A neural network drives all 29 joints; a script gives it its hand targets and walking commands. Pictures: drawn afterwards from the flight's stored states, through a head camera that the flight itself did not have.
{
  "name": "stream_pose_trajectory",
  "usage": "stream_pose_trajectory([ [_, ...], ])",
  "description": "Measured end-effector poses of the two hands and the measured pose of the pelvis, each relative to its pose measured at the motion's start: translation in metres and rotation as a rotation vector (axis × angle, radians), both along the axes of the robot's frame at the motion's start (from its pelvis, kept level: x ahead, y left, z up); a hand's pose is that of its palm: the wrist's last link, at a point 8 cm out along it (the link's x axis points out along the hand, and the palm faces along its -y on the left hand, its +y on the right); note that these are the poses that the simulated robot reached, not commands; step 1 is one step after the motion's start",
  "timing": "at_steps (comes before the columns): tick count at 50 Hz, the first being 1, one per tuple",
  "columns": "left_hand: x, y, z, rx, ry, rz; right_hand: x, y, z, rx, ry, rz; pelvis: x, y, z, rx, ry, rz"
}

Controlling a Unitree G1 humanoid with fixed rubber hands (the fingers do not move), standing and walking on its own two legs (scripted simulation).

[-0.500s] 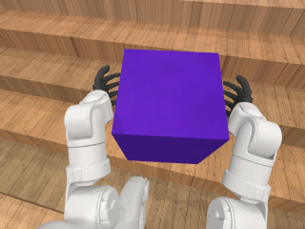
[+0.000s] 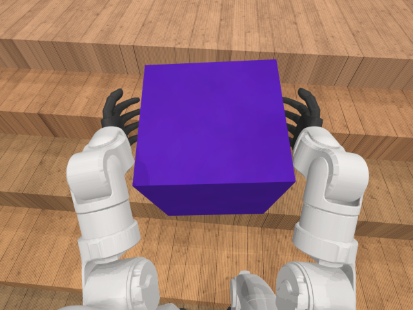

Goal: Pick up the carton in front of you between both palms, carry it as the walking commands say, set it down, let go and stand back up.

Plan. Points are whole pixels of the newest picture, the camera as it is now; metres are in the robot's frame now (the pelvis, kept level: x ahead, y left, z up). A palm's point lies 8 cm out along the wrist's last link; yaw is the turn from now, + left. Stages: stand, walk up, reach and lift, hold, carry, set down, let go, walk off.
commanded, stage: carry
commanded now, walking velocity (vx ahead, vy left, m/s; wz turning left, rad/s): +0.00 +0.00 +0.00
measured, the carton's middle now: (213, 150) +0.37 -0.01 +0.09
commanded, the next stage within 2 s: none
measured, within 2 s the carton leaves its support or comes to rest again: neither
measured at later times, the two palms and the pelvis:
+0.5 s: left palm (124, 141) +0.38 +0.15 +0.12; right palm (291, 140) +0.38 -0.15 +0.12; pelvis +0.05 +0.00 +0.01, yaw +0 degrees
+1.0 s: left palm (107, 155) +0.34 +0.17 +0.12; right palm (287, 153) +0.34 -0.13 +0.13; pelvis +0.02 +0.02 +0.01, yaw +1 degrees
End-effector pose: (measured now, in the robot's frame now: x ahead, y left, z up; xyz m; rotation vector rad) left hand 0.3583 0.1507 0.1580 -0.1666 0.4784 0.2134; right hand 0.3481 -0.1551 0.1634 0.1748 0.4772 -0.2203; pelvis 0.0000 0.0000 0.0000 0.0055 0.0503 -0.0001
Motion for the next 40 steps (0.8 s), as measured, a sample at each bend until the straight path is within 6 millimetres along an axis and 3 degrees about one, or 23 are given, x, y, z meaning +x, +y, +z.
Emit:
stream_pose_trajectory([
  [5, 0.02, 0.009, 0.032, 0.018, 0.013, 0.042, 0.039, 0.01, 0.027, -0.016, 0.01, 0.077, 0.036, -0.017, 0.008, -0.011, 0.019, 0.01],
  [10, 0.031, -0.003, 0.028, 0.018, 0.099, 0.02, 0.052, -0.004, 0.018, -0.011, 0.095, 0.035, 0.053, -0.018, 0.011, -0.018, 0.004, 0.006],
  [17, 0.036, -0.014, -0.015, -0.007, 0.199, -0.014, 0.045, -0.012, -0.021, 0.034, 0.191, 0.004, 0.056, -0.008, 0.009, -0.014, 0.005, 0.003],
  [23, 0.026, -0.003, -0.04, -0.015, 0.192, -0.003, 0.031, -0.002, -0.044, 0.023, 0.184, 0.003, 0.05, -0.001, 0.007, -0.011, -0.003, 0.001],
  [32, 0.011, 0.019, -0.037, 0.007, 0.127, 0.019, 0.021, 0.017, -0.042, -0.021, 0.12, 0.017, 0.045, 0.008, 0.007, -0.008, -0.011, 0.007],
  [40, -0.001, 0.024, -0.033, 0.019, 0.127, 0.017, 0.008, 0.022, -0.038, -0.032, 0.12, 0.015, 0.038, 0.013, 0.008, -0.007, -0.024, 0.012],
])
